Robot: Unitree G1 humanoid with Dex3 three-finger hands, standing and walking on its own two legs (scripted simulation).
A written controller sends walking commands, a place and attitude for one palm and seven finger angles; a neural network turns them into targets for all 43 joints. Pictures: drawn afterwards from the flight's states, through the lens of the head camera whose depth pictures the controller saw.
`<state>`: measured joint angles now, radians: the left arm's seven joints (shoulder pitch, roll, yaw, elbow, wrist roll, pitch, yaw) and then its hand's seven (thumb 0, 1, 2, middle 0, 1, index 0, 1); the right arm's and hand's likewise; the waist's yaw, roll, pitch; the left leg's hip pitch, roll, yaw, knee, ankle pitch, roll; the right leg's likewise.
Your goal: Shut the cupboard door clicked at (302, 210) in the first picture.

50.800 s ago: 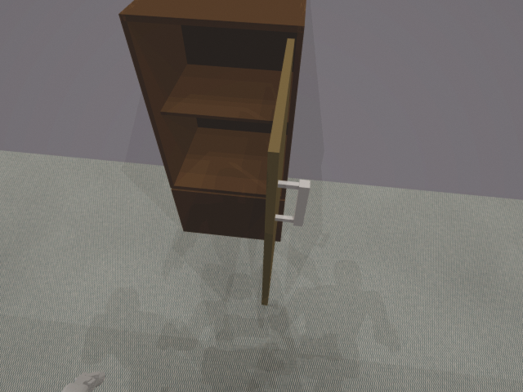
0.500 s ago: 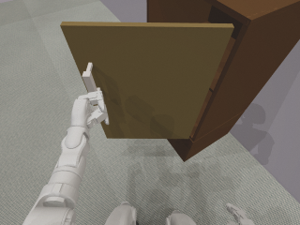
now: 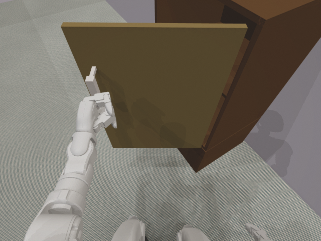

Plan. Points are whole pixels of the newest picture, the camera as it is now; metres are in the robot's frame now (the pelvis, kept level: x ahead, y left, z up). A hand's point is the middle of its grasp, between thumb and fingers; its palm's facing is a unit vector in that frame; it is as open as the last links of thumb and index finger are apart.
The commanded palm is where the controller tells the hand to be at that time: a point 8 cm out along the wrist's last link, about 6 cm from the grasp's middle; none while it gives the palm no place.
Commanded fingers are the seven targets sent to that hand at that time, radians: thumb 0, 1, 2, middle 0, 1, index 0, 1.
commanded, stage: push the door shut along its arc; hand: left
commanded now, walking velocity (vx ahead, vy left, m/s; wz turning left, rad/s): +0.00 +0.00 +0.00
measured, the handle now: (97, 89) +0.50 +0.19 +0.06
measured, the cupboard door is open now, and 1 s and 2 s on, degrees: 58 48 31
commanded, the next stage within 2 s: pull the fist back off the door in 1.78 s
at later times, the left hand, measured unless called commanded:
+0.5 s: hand (111, 98) +0.47 +0.14 +0.06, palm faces -0.11 -0.99 -0.02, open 3.1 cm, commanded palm +0.46 +0.18 +0.06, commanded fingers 0.00 0.90 0.90 -1.30 -1.50 -1.30 -1.50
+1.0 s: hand (130, 81) +0.53 +0.09 +0.07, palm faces -0.24 -0.97 -0.03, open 3.1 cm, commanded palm +0.53 +0.14 +0.06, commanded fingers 0.00 0.90 0.90 -1.30 -1.50 -1.30 -1.50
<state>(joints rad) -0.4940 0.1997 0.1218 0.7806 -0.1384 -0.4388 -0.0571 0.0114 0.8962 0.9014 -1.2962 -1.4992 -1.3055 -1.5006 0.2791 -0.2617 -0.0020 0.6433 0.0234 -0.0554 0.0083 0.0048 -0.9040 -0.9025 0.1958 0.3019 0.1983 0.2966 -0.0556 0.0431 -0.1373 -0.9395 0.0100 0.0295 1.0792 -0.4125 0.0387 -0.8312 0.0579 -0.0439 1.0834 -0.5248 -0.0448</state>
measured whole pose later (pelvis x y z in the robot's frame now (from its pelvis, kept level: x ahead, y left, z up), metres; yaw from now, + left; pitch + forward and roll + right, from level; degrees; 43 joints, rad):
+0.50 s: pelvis +0.00 +0.00 -0.01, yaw +0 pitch +20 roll -3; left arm -0.83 0.34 0.20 1.10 -0.16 -0.41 -0.22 0.01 0.90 0.90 -1.30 -1.50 -1.31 -1.50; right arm 0.34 -0.28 0.01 0.68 0.03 -0.05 0.00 0.00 -0.90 -0.90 0.20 0.30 0.20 0.30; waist -0.11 0.05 -0.13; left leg -1.07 0.01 0.01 1.15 -0.42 0.04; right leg -0.95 0.06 -0.07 1.14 -0.53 -0.04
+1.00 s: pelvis -0.01 +0.01 -0.03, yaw -2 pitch +24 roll -4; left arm -1.08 0.43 0.25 1.27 -0.07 -0.37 -0.26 0.01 0.90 0.90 -1.29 -1.50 -1.30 -1.50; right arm 0.39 -0.28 0.02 0.66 0.01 -0.05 0.03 0.00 -0.90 -0.90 0.20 0.30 0.20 0.30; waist -0.20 0.08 -0.13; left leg -1.20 0.03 0.02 1.22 -0.44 0.05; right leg -1.07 0.08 -0.06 1.19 -0.54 -0.04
